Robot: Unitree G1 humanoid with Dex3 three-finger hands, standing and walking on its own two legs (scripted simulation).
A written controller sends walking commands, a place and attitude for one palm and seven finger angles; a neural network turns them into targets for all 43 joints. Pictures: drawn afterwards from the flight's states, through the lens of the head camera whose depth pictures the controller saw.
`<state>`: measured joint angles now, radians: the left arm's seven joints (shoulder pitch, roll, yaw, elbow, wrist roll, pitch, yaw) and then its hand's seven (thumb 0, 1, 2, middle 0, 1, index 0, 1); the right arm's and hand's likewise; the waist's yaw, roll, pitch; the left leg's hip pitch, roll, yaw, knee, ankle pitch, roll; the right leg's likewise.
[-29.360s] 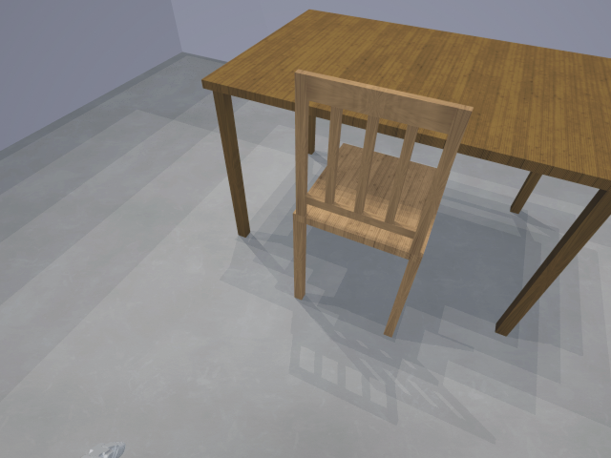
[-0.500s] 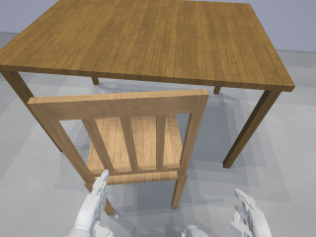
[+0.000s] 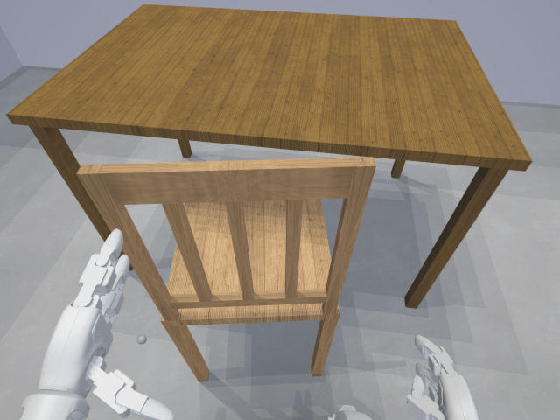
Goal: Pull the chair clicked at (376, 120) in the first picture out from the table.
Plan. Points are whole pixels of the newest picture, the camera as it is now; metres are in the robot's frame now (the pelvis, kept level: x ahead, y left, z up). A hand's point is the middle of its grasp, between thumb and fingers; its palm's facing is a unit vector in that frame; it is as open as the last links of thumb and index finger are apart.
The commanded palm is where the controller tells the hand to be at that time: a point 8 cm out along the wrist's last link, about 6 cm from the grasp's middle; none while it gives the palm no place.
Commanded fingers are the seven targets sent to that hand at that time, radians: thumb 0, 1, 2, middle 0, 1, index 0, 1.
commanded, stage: draw the hand back to the body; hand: left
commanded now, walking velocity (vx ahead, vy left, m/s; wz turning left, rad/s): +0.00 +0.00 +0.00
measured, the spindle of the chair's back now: (242, 255) +0.39 +0.10 -0.01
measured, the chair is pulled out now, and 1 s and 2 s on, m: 0.14 0.14 0.14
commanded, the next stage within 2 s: step back with the hand held close in 1.02 s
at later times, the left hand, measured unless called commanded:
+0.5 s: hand (56, 282) +0.21 +0.23 +0.20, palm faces +0.38 -0.83 -0.41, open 11.5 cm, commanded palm +0.16 +0.28 +0.22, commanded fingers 0.00 0.68 0.80 -0.17 -0.25 -0.17 -0.25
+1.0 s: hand (18, 259) +0.21 +0.25 +0.22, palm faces +0.44 -0.81 -0.40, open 7.5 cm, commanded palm +0.17 +0.30 +0.24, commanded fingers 0.00 0.90 0.90 -0.20 -0.30 -0.20 -0.30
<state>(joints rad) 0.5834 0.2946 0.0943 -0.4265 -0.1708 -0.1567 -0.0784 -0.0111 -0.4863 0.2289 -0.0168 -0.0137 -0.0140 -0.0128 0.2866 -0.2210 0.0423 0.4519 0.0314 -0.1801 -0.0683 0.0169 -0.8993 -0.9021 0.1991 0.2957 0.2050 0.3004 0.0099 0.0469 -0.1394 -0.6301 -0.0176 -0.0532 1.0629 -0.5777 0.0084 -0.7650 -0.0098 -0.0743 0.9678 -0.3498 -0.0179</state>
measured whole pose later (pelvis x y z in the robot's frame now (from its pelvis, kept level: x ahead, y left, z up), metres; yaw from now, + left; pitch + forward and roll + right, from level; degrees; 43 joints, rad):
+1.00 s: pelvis +0.03 +0.00 +0.06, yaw -2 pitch -4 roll -1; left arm 0.52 0.35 0.32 -0.45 -0.06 -0.08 0.14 0.02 0.88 0.89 -0.21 -0.30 -0.21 -0.30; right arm 0.23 -0.22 0.00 0.65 0.01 -0.20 -0.08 0.02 -0.90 -0.90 0.20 0.30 0.20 0.30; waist 0.07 0.06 0.00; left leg -0.07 -0.01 -0.01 0.52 -0.38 0.01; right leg -0.23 0.01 -0.03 0.50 -0.19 -0.01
